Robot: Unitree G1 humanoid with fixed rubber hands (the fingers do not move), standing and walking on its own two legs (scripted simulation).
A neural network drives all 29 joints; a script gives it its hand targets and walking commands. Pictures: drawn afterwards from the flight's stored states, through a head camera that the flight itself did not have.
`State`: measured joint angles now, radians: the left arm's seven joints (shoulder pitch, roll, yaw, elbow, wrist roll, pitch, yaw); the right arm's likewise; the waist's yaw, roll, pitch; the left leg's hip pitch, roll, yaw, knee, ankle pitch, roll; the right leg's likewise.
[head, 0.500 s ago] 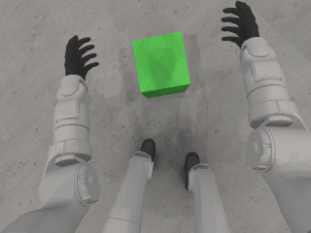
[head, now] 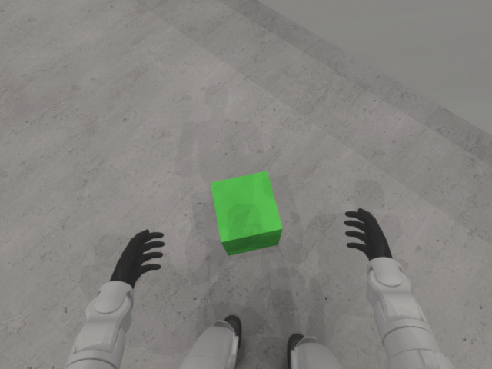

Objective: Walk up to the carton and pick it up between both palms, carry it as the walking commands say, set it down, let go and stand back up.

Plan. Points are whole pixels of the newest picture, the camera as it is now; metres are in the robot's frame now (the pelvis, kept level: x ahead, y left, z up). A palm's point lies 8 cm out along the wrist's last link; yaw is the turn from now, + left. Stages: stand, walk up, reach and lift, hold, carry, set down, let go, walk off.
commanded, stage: let go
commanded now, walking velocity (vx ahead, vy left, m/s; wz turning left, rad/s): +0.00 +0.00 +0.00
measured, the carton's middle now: (246, 215) +0.51 +0.08 -0.63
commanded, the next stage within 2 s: stand in 0.82 s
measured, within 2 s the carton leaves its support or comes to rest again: neither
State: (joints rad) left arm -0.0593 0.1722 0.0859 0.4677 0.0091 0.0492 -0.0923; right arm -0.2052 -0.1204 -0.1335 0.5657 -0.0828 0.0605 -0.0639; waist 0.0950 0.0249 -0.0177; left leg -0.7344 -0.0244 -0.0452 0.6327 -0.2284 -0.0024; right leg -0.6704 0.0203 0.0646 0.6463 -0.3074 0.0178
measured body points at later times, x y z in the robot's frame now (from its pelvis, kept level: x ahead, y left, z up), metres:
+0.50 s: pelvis +0.03 -0.02 +0.02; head +0.05 -0.02 +0.47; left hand +0.21 +0.21 -0.05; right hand +0.21 -0.26 -0.05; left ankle +0.03 +0.11 -0.72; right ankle -0.01 -0.13 -0.72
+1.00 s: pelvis +0.05 +0.00 +0.01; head +0.06 +0.02 +0.46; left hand +0.17 +0.27 -0.08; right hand +0.17 -0.27 -0.08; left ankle +0.03 +0.11 -0.72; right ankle -0.01 -0.13 -0.72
